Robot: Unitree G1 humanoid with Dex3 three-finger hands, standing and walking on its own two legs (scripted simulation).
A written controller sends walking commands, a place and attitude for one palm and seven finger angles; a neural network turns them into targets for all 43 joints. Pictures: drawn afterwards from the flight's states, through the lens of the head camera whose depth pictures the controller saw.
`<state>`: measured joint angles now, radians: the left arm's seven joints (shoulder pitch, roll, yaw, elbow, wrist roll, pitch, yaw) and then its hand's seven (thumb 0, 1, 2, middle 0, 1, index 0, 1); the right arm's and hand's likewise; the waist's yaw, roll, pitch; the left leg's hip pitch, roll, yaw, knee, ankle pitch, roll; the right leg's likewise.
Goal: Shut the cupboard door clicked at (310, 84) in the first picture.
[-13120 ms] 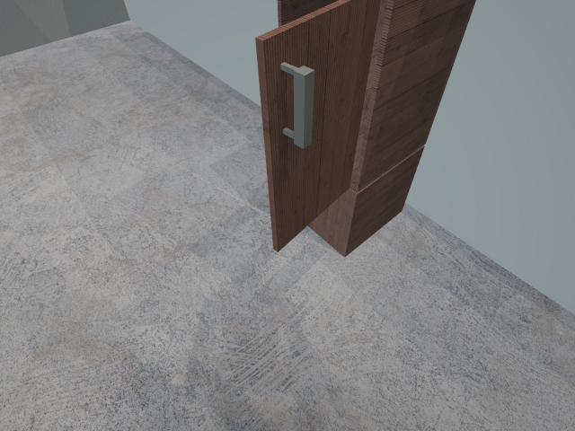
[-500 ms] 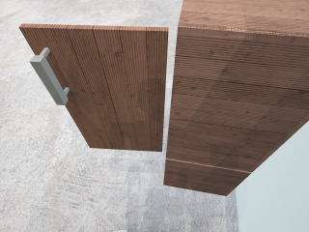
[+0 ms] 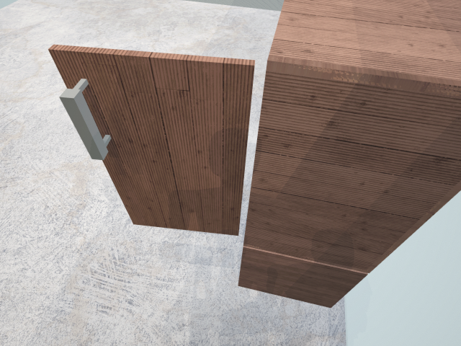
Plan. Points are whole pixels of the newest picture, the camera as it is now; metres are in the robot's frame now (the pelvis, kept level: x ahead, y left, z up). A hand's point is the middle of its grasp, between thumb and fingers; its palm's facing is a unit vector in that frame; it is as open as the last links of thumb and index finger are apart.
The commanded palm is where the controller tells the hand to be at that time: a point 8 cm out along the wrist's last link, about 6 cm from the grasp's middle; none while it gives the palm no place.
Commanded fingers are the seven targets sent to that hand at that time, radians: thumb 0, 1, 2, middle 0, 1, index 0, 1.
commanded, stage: look again from close up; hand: left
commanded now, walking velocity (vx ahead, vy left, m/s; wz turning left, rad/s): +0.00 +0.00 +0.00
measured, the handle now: (91, 120) +0.48 +0.31 +0.11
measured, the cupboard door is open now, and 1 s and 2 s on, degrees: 97 97 97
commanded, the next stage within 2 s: shuffle to correct the standing spot in 0.52 s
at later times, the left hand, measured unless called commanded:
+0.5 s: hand out of the picture -0.01 +0.20 -0.18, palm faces +0.01 -0.98 -0.20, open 7.4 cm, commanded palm none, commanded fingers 0.00 0.90 0.90 -0.20 -0.30 -0.20 -0.30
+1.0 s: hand out of the picture -0.04 +0.26 -0.19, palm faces +0.00 -0.98 -0.22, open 7.4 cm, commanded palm none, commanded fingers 0.00 0.90 0.90 -0.20 -0.30 -0.20 -0.30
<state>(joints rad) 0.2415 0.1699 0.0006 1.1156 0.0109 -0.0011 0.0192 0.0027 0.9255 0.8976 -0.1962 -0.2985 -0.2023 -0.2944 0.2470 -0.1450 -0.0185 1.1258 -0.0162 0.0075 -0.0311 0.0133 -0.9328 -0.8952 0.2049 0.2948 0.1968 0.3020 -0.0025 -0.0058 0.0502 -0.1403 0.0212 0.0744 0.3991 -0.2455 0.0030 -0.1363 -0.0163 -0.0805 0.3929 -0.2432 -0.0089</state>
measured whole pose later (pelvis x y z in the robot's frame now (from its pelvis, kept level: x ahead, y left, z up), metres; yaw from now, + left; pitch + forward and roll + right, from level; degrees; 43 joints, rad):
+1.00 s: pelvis -0.04 +0.07 -0.01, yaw -1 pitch -1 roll -1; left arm 0.33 0.17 0.03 1.04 0.03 0.04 0.03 0.01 0.91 0.90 -0.20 -0.30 -0.20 -0.29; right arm 0.40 -0.18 -0.03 1.05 -0.02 0.02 -0.01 0.01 -0.91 -0.90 0.20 0.29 0.20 0.30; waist -0.01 0.00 0.04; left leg -0.25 -0.04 0.17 0.54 -0.29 0.12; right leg -0.40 -0.08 -0.03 0.90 -0.42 0.00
